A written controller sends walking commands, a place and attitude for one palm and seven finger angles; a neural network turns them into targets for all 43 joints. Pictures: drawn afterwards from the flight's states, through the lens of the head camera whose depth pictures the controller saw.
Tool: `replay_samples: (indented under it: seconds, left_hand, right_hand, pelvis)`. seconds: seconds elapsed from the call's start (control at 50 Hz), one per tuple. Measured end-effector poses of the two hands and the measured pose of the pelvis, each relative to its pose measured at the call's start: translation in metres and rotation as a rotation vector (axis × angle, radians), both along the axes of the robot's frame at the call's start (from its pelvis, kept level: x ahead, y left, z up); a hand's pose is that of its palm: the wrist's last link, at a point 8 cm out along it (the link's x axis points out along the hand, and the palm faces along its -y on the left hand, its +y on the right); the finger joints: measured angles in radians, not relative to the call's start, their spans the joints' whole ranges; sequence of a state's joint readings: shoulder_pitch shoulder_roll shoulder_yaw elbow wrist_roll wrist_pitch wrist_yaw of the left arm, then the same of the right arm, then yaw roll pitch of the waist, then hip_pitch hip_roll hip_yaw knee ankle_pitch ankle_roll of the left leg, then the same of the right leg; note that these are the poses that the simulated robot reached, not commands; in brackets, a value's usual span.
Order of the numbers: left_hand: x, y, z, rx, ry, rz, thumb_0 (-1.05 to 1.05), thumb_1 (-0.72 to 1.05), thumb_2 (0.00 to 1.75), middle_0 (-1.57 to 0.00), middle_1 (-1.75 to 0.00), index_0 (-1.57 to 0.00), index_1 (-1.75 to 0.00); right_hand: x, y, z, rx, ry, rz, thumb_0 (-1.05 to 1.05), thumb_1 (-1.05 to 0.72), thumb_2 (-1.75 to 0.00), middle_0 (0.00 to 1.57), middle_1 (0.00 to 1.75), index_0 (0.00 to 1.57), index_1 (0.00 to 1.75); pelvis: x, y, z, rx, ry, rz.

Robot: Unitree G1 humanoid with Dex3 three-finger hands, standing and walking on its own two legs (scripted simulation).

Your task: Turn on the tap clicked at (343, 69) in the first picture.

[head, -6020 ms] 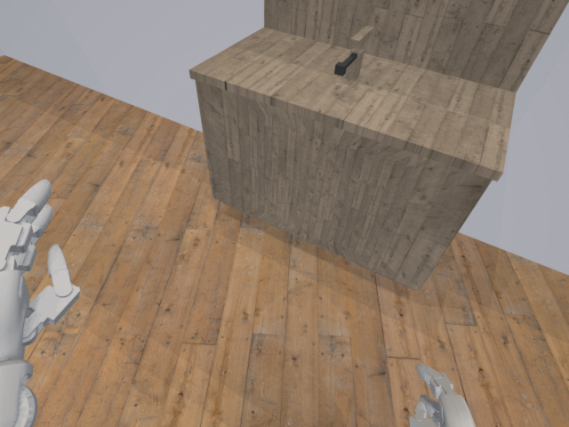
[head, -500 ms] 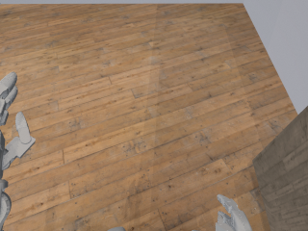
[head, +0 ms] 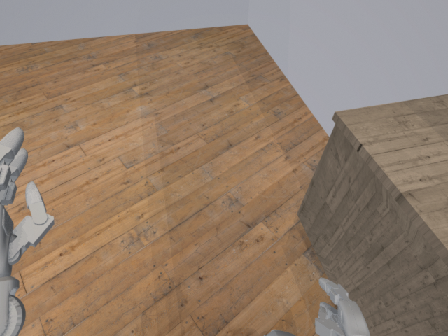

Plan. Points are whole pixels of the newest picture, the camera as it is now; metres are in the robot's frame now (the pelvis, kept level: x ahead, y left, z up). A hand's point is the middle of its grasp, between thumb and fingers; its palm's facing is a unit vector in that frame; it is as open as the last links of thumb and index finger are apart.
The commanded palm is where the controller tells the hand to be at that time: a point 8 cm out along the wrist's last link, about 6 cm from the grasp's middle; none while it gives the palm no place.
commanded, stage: turn to face it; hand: left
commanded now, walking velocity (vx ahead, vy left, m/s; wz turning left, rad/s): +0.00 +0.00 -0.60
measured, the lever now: out of the picture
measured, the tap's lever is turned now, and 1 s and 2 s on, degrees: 0 0 0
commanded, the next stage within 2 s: none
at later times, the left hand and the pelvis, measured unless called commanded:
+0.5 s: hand (162, 226) +0.21 +0.11 +0.18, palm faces +0.14 -0.87 -0.48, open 7.4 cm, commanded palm +0.17 +0.16 +0.18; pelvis -0.06 -0.07 +0.01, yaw -16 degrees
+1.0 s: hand (269, 262) +0.19 -0.02 +0.17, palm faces -0.15 -0.87 -0.47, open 7.4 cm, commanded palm +0.14 +0.07 +0.18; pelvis -0.14 -0.08 -0.01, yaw -32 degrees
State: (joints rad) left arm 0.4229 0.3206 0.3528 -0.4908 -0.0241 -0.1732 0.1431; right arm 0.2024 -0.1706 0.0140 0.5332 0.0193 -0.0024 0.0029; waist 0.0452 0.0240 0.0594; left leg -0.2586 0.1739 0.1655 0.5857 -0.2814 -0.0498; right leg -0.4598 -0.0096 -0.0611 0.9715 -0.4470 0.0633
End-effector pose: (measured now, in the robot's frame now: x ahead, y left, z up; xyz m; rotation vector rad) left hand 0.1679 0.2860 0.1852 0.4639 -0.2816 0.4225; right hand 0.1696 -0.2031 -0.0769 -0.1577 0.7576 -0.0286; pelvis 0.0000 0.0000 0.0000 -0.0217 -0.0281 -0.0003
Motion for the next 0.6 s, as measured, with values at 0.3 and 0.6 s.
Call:
replay_samples:
  seconds: [0.3,0.6]
  left_hand:
    - [0.028,-0.119,0.018,0.208,0.119,-0.286,0.01,0.89,0.9,-0.21,-0.3,-0.22,-0.3]
    - [0.012,-0.135,0.011,0.042,0.01,-0.39,0.01,0.89,0.9,-0.21,-0.3,-0.22,-0.3]
  right_hand:
    - [-0.099,-0.116,-0.034,0.005,0.16,-0.256,0.02,-0.91,-0.89,0.2,0.3,0.21,0.3]
    - [-0.148,-0.149,0.013,-0.121,0.065,-0.378,0.02,-0.91,-0.9,0.19,0.3,0.2,0.3]
  pelvis:
    - [-0.037,-0.062,-0.001,0.049,0.035,-0.17]
    - [-0.069,-0.058,0.003,0.068,0.051,-0.313]
